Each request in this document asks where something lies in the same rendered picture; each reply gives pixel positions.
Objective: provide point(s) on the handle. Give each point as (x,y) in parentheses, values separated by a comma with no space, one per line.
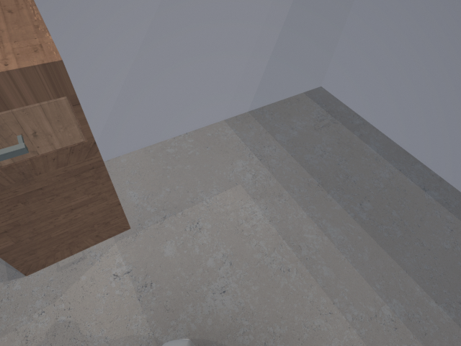
(13,151)

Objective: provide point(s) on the drawer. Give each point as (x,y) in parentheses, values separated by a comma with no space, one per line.
(44,126)

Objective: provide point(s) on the cabinet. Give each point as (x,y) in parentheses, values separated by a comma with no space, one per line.
(59,203)

